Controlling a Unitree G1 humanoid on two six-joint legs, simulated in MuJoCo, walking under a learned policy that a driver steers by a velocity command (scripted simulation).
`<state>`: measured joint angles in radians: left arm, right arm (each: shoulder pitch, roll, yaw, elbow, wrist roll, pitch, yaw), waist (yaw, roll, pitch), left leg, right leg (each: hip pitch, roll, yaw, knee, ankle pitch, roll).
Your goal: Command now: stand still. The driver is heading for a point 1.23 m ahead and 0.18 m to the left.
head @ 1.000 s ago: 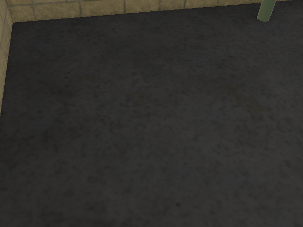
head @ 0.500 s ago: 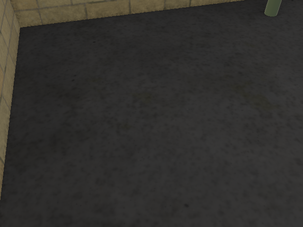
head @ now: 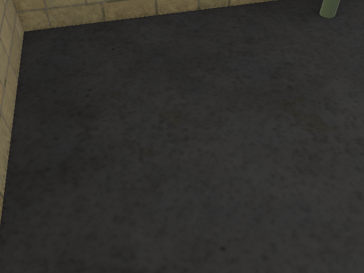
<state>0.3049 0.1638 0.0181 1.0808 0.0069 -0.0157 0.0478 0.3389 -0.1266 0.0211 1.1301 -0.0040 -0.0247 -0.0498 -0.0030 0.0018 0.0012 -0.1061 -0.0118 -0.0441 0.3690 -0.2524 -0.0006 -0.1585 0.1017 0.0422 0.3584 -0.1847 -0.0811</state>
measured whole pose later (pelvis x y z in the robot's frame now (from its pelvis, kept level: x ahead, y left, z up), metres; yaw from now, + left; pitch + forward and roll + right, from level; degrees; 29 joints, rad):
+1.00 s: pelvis +0.08 +0.02 -0.01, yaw +0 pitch +1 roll +1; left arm 0.25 0.16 0.00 1.09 0.00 -0.03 0.07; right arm 0.36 -0.11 0.03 1.10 0.00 -0.05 -0.06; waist -0.02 -0.02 0.00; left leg -0.05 -0.06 0.02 0.35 -0.31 0.05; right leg -0.08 0.05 0.04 0.41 -0.34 -0.05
